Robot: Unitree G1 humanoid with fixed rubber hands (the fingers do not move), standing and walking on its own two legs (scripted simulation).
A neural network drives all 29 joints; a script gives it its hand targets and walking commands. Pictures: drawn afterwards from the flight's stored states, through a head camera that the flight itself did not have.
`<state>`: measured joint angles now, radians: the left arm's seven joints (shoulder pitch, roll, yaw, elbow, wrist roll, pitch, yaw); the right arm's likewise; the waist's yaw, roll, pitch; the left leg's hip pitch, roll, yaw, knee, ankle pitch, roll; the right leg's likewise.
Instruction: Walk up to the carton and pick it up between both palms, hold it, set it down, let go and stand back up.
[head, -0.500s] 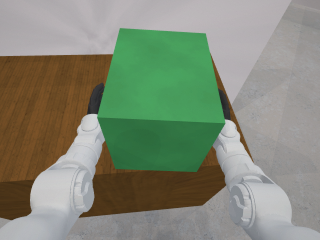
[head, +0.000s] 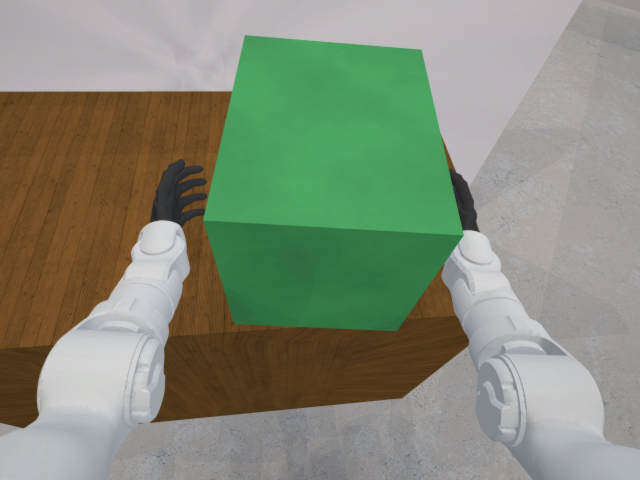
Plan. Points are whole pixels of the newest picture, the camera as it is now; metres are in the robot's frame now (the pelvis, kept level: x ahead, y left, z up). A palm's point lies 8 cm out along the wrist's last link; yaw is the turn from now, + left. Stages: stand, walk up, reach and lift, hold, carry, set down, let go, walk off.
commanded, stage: set down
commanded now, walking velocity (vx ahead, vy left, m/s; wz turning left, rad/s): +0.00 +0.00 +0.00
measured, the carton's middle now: (324, 191) +0.50 +0.01 +0.04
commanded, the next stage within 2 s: none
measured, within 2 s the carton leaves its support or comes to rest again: neither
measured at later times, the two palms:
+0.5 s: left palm (154, 289) +0.35 +0.22 +0.00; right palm (476, 289) +0.37 -0.19 +0.02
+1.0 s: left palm (135, 344) +0.28 +0.22 +0.01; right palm (506, 340) +0.30 -0.21 +0.03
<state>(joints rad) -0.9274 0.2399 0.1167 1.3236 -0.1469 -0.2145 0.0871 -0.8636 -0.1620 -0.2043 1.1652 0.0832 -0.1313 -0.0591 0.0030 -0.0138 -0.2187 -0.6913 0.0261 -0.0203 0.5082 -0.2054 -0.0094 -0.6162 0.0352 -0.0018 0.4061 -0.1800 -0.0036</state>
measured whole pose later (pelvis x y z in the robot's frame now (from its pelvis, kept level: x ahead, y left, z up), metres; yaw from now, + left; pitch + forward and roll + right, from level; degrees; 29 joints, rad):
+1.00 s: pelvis -0.05 +0.00 +0.00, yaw +0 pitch +14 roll -2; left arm -0.32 0.24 0.03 0.67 -0.15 -0.09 0.05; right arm -0.40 -0.20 -0.11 0.76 0.16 -0.08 0.02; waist 0.00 -0.02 -0.17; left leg -0.61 0.03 -0.02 0.50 -0.14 -0.01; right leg -0.54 0.04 0.00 0.41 -0.12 0.00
